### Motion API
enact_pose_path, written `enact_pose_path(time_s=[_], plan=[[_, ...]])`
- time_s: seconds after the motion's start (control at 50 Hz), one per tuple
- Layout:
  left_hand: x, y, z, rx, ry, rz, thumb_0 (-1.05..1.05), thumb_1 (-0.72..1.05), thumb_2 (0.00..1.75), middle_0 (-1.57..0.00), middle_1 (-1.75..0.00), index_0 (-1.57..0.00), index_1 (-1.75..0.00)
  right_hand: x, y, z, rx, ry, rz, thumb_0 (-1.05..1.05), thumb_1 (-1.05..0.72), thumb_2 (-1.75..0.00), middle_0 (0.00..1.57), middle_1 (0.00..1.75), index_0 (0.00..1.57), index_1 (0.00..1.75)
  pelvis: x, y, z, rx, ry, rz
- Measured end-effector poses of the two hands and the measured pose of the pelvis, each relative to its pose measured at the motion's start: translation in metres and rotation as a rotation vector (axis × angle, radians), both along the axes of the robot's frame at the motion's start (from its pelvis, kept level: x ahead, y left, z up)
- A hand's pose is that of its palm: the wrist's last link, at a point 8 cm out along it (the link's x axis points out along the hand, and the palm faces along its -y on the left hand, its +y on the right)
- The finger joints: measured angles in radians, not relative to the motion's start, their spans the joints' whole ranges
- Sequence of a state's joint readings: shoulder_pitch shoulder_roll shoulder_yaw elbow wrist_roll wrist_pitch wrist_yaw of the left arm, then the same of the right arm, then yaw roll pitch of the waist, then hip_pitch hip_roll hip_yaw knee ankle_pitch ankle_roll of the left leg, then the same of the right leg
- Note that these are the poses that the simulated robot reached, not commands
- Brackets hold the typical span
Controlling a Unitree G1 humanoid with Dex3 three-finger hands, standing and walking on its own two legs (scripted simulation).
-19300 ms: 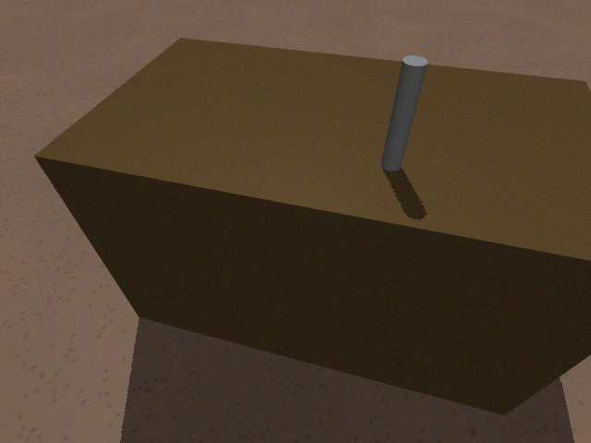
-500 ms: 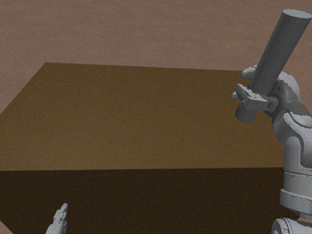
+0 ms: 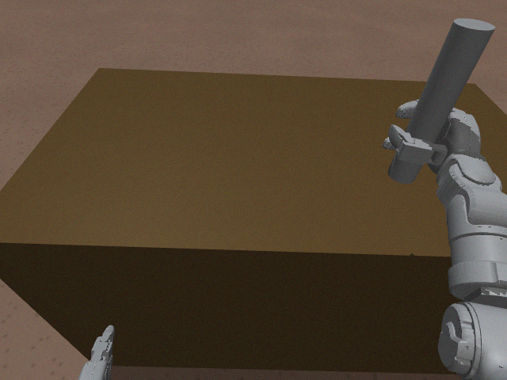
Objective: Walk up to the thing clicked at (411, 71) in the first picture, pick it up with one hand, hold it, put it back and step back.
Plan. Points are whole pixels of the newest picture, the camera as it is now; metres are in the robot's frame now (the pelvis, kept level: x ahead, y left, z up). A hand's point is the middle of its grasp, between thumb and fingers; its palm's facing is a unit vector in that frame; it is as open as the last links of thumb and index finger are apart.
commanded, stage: crouch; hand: right
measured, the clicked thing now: (431, 113) +0.44 -0.20 +0.25
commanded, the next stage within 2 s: lower in 0.92 s
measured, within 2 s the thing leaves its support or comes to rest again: neither
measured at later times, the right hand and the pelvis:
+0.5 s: hand (395, 136) +0.50 -0.20 +0.17, palm faces +0.12 +0.99 +0.00, open 5.5 cm; pelvis +0.02 -0.01 +0.00, yaw +1 degrees
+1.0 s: hand (388, 137) +0.52 -0.20 +0.15, palm faces +0.13 +0.99 +0.01, open 5.5 cm; pelvis +0.03 -0.01 -0.01, yaw +1 degrees
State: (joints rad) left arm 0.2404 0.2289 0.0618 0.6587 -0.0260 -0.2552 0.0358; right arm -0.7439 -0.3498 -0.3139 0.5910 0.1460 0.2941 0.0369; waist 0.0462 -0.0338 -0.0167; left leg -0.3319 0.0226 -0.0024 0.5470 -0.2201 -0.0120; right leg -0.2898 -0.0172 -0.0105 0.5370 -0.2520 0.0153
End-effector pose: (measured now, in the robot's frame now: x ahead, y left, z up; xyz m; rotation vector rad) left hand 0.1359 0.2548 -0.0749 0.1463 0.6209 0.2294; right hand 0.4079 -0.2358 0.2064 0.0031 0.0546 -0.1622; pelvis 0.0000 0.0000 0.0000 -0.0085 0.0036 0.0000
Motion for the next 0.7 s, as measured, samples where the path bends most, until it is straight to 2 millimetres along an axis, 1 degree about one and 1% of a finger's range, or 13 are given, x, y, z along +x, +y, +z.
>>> enact_pose_path(time_s=[0.12, 0.22, 0.3, 0.4, 0.5, 0.62, 0.7], plan=[[-0.002, 0.003, 0.009, 0.034, -0.025, 0.022, -0.01, -0.54, 0.05, -0.05, -0.05, -0.06, -0.04, 0.024, 0.002, -0.008, 0.007, -0.014, 0.011, -0.02, -0.12, -1.18, 0.99, 1.11, 1.00, 1.15, 0.002, -0.001, -0.001, 0.000, 0.031, 0.011], [0.000, -0.001, 0.009, 0.035, -0.010, 0.018, -0.01, -0.54, 0.05, -0.05, -0.05, -0.06, -0.04, 0.037, -0.001, -0.020, 0.007, -0.014, 0.015, -0.02, -0.11, -1.18, 0.99, 1.10, 1.00, 1.14, 0.005, -0.002, -0.001, 0.001, 0.060, 0.016], [0.002, -0.006, 0.008, 0.029, 0.007, 0.016, -0.01, -0.54, 0.05, -0.05, -0.05, -0.06, -0.04, 0.045, -0.006, -0.028, 0.000, -0.016, 0.018, -0.02, -0.12, -1.18, 0.99, 1.10, 1.00, 1.14, 0.008, -0.004, -0.002, 0.003, 0.079, 0.016], [0.006, -0.008, 0.007, 0.035, 0.034, 0.025, -0.01, -0.54, 0.05, -0.06, -0.05, -0.06, -0.05, 0.053, -0.010, -0.034, -0.003, -0.035, 0.027, -0.02, -0.12, -1.17, 0.99, 1.11, 1.00, 1.15, 0.013, -0.007, -0.002, 0.006, 0.099, 0.015], [0.012, -0.010, 0.006, 0.043, 0.057, 0.026, -0.01, -0.54, 0.05, -0.06, -0.05, -0.06, -0.05, 0.061, -0.012, -0.040, -0.001, -0.035, 0.040, -0.02, -0.13, -1.16, 0.98, 1.11, 0.99, 1.15, 0.020, -0.010, -0.003, 0.010, 0.117, 0.016], [0.019, -0.007, 0.008, 0.052, 0.066, 0.040, -0.01, -0.54, 0.05, -0.06, -0.05, -0.06, -0.05, 0.068, -0.013, -0.046, 0.004, -0.035, 0.039, -0.02, -0.13, -1.15, 0.98, 1.11, 0.98, 1.16, 0.025, -0.012, -0.003, 0.013, 0.128, 0.019], [0.024, -0.010, 0.010, 0.051, 0.064, 0.032, -0.01, -0.54, 0.05, -0.06, -0.05, -0.06, -0.05, 0.073, -0.013, -0.052, 0.006, -0.036, 0.045, -0.02, -0.14, -1.15, 0.98, 1.12, 0.98, 1.16, 0.028, -0.013, -0.004, 0.015, 0.138, 0.019]])
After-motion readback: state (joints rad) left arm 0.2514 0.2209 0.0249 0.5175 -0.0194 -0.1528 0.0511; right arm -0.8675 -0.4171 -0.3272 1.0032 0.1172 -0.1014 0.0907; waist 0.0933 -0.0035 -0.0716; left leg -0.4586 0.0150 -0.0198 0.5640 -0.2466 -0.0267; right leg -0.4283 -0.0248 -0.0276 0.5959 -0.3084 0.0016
